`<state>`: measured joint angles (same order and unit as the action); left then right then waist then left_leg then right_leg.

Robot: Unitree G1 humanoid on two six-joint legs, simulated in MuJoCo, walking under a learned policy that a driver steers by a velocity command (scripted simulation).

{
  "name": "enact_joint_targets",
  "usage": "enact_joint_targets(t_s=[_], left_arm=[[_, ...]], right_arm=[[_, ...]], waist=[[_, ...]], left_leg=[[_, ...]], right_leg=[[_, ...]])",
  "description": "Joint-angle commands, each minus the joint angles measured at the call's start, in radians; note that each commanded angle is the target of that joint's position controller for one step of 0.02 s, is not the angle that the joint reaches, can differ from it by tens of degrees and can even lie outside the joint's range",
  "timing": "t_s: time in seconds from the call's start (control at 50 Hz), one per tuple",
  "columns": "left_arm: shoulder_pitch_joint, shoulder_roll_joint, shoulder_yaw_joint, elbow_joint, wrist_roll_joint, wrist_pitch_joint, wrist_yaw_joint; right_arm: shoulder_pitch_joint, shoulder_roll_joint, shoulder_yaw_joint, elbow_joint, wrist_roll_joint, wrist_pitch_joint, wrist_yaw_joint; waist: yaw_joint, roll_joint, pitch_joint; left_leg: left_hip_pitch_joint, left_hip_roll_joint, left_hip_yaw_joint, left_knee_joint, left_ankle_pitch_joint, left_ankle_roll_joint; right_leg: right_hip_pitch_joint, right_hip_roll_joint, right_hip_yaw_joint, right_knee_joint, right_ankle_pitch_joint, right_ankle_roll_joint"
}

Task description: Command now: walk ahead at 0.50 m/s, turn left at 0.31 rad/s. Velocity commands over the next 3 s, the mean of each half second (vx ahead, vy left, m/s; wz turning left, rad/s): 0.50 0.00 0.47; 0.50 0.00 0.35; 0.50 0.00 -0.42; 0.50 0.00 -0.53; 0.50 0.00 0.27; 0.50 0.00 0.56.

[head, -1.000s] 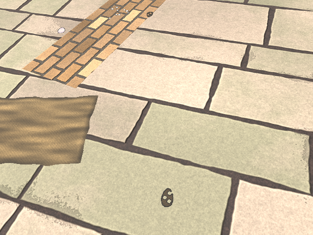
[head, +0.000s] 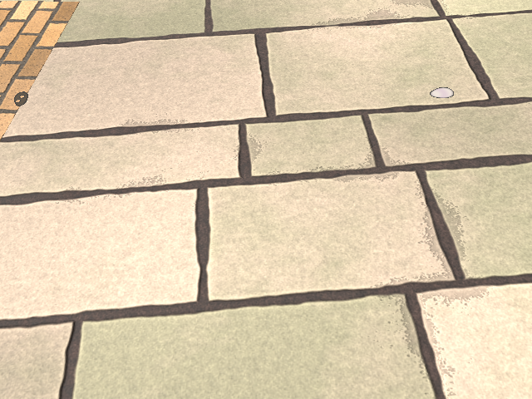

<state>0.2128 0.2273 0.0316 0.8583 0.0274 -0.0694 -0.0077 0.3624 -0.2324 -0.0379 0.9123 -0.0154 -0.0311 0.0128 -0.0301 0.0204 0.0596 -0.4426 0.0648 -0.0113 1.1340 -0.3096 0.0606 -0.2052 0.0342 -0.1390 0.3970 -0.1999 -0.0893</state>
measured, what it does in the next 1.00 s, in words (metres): walks ahead, turning left: left foot, then right foot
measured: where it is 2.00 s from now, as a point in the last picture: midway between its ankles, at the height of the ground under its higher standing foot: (189, 230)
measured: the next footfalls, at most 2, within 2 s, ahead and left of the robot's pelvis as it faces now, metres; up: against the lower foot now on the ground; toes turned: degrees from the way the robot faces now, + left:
left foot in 0.36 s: +0.33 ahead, +0.12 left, +0.00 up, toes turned +17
right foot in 0.90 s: +0.69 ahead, +0.10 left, +0.00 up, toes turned +27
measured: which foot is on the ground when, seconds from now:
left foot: up 0.00-0.34, down 0.36-0.92, up 0.94-1.00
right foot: down 0.00-0.36, up 0.38-0.88, down 0.90-1.00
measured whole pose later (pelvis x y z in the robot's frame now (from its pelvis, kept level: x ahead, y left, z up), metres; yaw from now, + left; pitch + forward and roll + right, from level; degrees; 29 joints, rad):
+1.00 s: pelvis +0.56 +0.12 -0.01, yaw +26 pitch +0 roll +0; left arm 0.18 0.27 0.04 0.79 0.02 -0.05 -0.02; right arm 0.35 -0.28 -0.05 0.86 -0.03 -0.06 0.00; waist -0.03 0.02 0.05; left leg -0.26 -0.09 -0.06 1.12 -0.37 0.07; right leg -0.37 0.07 -0.03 0.53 -0.17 -0.08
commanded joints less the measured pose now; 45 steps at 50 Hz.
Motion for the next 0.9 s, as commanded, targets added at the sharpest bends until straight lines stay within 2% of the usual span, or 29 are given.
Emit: enact_joint_targets(t_s=[0.02, 0.08, 0.14, 0.18, 0.24, 0.3, 0.32, 0.34, 0.36, 0.38, 0.4, 0.42, 0.44, 0.46, 0.48, 0.5, 0.52, 0.58, 0.7, 0.78, 0.8, 0.84, 0.86, 0.88, 0.9], left_arm=[[0.06, 0.096, 0.025, -0.015, -0.013, -0.041, 0.007], [0.1, 0.091, 0.027, 0.006, -0.01, -0.047, 0.012], [0.125, 0.084, 0.022, 0.024, -0.009, -0.045, 0.017], [0.156, 0.102, 0.024, 0.039, -0.01, -0.044, 0.023], [0.206, 0.126, 0.028, 0.065, -0.007, -0.032, 0.033], [0.191, 0.168, 0.036, 0.069, -0.001, -0.015, 0.045], [0.181, 0.185, 0.041, 0.066, 0.002, -0.005, 0.047], [0.177, 0.199, 0.045, 0.06, 0.003, 0.005, 0.045], [0.157, 0.201, 0.046, 0.043, -0.001, 0.009, 0.04], [0.206, 0.085, 0.022, -0.022, -0.02, 0.001, 0.021], [0.114, 0.135, 0.032, -0.068, -0.013, -0.011, 0.013], [0.019, 0.134, 0.029, -0.095, -0.011, -0.024, 0.007], [0.025, 0.129, 0.024, -0.095, -0.017, -0.036, 0.006], [0.043, 0.125, 0.026, -0.081, -0.01, -0.032, 0.008], [0.066, 0.12, 0.025, -0.079, 0.008, -0.014, 0.008], [0.083, 0.113, 0.024, -0.073, 0.02, 0.007, 0.005], [0.086, 0.103, 0.022, -0.079, 0.025, 0.023, 0.001], [0.005, 0.093, 0.019, -0.116, 0.022, 0.042, -0.006], [-0.221, 0.098, 0.012, -0.195, 0.013, 0.038, -0.012], [-0.295, 0.099, 0.001, -0.229, 0.006, 0.021, -0.02], [-0.287, 0.1, 0.0, -0.229, 0.006, 0.015, -0.022], [-0.201, 0.124, 0.01, -0.204, 0.004, 0.009, -0.018], [-0.118, 0.148, 0.021, -0.177, 0.002, 0.006, -0.011], [0.02, 0.165, 0.033, -0.131, 0.001, 0.0, 0.0], [0.169, 0.201, 0.045, -0.1, 0.011, -0.009, 0.012]], right_arm=[[0.052, -0.046, -0.023, -0.031, -0.011, 0.02, 0.018], [-0.059, -0.042, -0.026, -0.069, -0.012, 0.024, 0.027], [-0.17, -0.026, -0.015, -0.108, -0.012, 0.018, 0.037], [-0.248, -0.016, -0.005, -0.137, -0.016, 0.016, 0.044], [-0.315, -0.026, -0.002, -0.173, -0.022, 0.014, 0.052], [-0.256, -0.055, -0.014, -0.168, -0.024, 0.017, 0.043], [-0.186, -0.072, -0.023, -0.152, -0.024, 0.015, 0.038], [-0.085, -0.098, -0.038, -0.124, -0.026, 0.008, 0.032], [0.064, -0.148, -0.063, -0.079, -0.036, 0.0, 0.019], [0.091, -0.282, -0.101, -0.081, -0.042, 0.005, 0.004], [0.083, -0.3, -0.105, -0.098, -0.004, 0.014, 0.007], [0.037, -0.276, -0.098, -0.09, 0.006, 0.019, -0.001], [-0.011, -0.218, -0.084, -0.088, 0.009, 0.017, -0.006], [-0.057, -0.178, -0.073, -0.092, 0.008, 0.01, -0.01], [-0.088, -0.151, -0.063, -0.096, 0.015, 0.003, -0.013], [-0.096, -0.138, -0.057, -0.1, 0.018, -0.008, -0.012], [-0.087, -0.146, -0.058, -0.099, 0.019, -0.02, -0.009], [-0.033, -0.181, -0.066, -0.089, 0.017, -0.032, -0.007], [0.087, -0.185, -0.067, -0.078, 0.014, -0.024, -0.012], [0.123, -0.186, -0.064, -0.074, 0.002, -0.025, -0.022], [0.123, -0.179, -0.06, -0.07, 0.001, -0.029, -0.026], [0.087, -0.193, -0.058, -0.071, -0.002, -0.039, -0.03], [0.072, -0.206, -0.06, -0.069, -0.005, -0.043, -0.029], [0.06, -0.212, -0.059, -0.064, -0.008, -0.043, -0.026], [0.064, -0.186, -0.05, -0.074, -0.009, -0.046, -0.022]], waist=[[-0.002, -0.087, -0.02], [0.012, -0.095, 0.016], [0.029, -0.089, 0.042], [0.051, -0.087, 0.052], [0.066, -0.079, 0.058], [0.021, -0.11, -0.004], [-0.013, -0.116, -0.048], [-0.056, -0.11, -0.111], [-0.133, -0.048, -0.188], [-0.084, 0.181, -0.285], [-0.092, 0.117, -0.347], [-0.083, 0.032, -0.198], [-0.039, -0.022, -0.099], [0.009, -0.059, -0.044], [0.044, -0.048, -0.034], [0.057, -0.036, -0.049], [0.065, -0.025, -0.062], [0.047, -0.002, -0.046], [-0.044, 0.042, -0.023], [-0.068, 0.055, -0.02], [-0.064, 0.06, -0.018], [-0.017, 0.074, -0.023], [0.02, 0.076, -0.055], [0.087, 0.042, -0.122], [0.149, 0.001, -0.218]], left_leg=[[-0.112, 0.035, -0.019, 0.008, 0.089, -0.01], [-0.218, 0.047, -0.005, -0.055, 0.199, -0.022], [-0.225, 0.035, 0.033, -0.237, 0.301, -0.023], [-0.203, 0.021, 0.079, -0.355, 0.332, -0.011], [-0.187, -0.006, 0.131, -0.456, 0.28, 0.028], [-0.066, -0.092, 0.183, -0.488, 0.131, 0.091], [0.012, -0.126, 0.188, -0.499, 0.075, 0.117], [0.138, -0.155, 0.173, -0.544, 0.046, 0.144], [0.363, -0.128, 0.087, -0.635, 0.051, 0.186], [0.692, 0.181, -0.387, -0.659, 0.035, 0.33], [0.755, 0.281, -0.762, -0.825, 0.056, 0.402], [0.656, 0.259, -0.598, -0.856, 0.087, 0.361], [0.514, 0.229, -0.488, -0.872, 0.177, 0.315], [0.405, 0.17, -0.393, -0.882, 0.286, 0.265], [0.329, 0.122, -0.321, -0.895, 0.362, 0.242], [0.295, 0.092, -0.279, -0.899, 0.42, 0.228], [0.282, 0.073, -0.257, -0.9, 0.474, 0.233], [0.264, 0.036, -0.232, -0.92, 0.481, 0.215], [0.393, 0.028, -0.285, -0.897, 0.454, 0.176], [0.472, 0.054, -0.299, -0.853, 0.551, 0.165], [0.476, 0.068, -0.296, -0.853, 0.572, 0.151], [0.463, 0.086, -0.275, -0.824, 0.688, 0.112], [0.476, 0.079, -0.251, -0.741, 0.838, 0.096], [0.478, 0.038, -0.201, -0.568, 0.917, 0.079], [0.364, -0.004, -0.163, -0.336, 0.745, 0.064]], right_leg=[[0.069, -0.273, 0.157, -0.247, 0.284, -0.061], [0.093, -0.258, 0.072, -0.268, 0.313, -0.056], [0.109, -0.238, -0.004, -0.261, 0.36, -0.048], [0.143, -0.253, -0.034, -0.258, 0.405, -0.045], [0.25, -0.287, -0.068, -0.211, 0.537, -0.037], [0.331, -0.301, -0.112, -0.028, 0.948, -0.021], [0.336, -0.304, -0.118, 0.099, 1.029, -0.022], [0.3, -0.304, -0.116, 0.273, 0.98, -0.02], [0.153, -0.276, -0.127, 0.538, 0.76, 0.008], [-0.27, -0.122, -0.118, 0.932, -0.006, 0.068], [-0.475, 0.01, 0.107, 1.098, -0.334, 0.084], [-0.568, -0.066, 0.18, 1.07, -0.226, 0.074], [-0.535, -0.106, 0.171, 0.971, -0.142, 0.071], [-0.474, -0.134, 0.17, 0.883, -0.118, 0.076], [-0.408, -0.147, 0.172, 0.829, -0.11, 0.092], [-0.36, -0.153, 0.171, 0.795, -0.102, 0.104], [-0.349, -0.149, 0.16, 0.774, -0.101, 0.117], [-0.399, -0.148, 0.136, 0.658, -0.014, 0.145], [-0.506, -0.113, 0.144, 0.391, 0.156, 0.152], [-0.469, -0.076, 0.128, 0.243, 0.178, 0.121], [-0.421, -0.073, 0.125, 0.204, 0.184, 0.101], [-0.265, -0.049, 0.114, 0.144, 0.135, 0.053], [-0.167, -0.019, 0.102, 0.131, 0.08, 0.029], [-0.022, 0.009, 0.082, 0.073, 0.079, 0.003], [0.189, -0.093, 0.191, 0.069, 0.025, -0.038]])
